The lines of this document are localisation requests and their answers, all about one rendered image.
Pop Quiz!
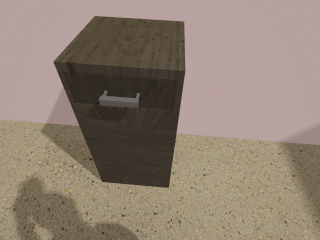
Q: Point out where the drawer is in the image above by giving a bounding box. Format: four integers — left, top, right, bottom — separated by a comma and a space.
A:
65, 72, 177, 110

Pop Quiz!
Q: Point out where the handle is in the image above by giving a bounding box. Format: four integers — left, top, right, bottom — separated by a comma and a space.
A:
99, 90, 140, 108

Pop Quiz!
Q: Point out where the cabinet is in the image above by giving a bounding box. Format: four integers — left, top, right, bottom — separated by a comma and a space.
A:
53, 16, 186, 188

